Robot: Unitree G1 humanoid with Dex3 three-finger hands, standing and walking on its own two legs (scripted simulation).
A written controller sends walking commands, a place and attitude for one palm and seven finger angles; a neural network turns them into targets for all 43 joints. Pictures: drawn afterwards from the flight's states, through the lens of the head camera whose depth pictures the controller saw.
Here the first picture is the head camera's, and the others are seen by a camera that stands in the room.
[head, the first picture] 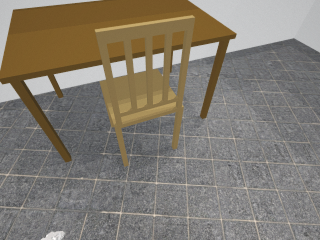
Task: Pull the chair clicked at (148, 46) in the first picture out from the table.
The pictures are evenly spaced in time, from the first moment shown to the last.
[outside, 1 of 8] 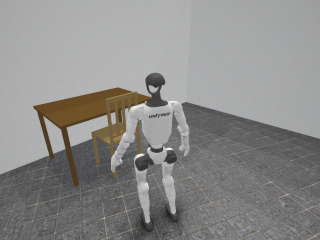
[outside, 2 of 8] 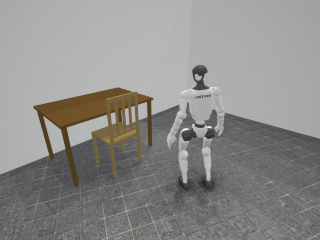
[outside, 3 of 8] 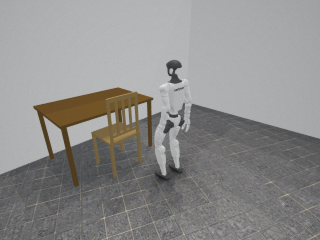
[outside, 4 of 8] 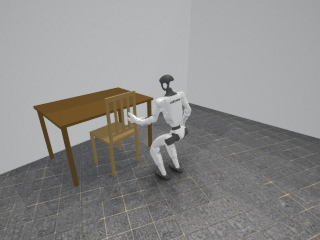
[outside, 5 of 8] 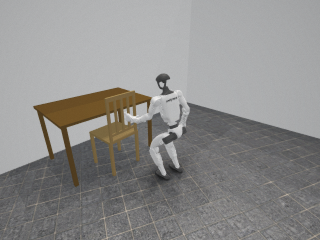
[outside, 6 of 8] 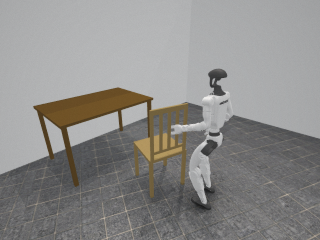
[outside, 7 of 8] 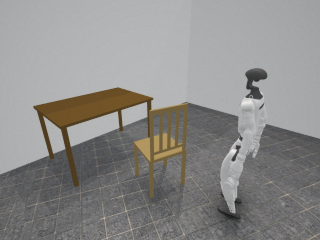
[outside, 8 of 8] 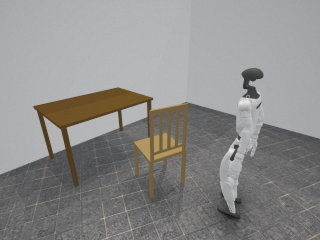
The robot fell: no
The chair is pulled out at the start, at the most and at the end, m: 0.00 0.60 0.59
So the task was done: yes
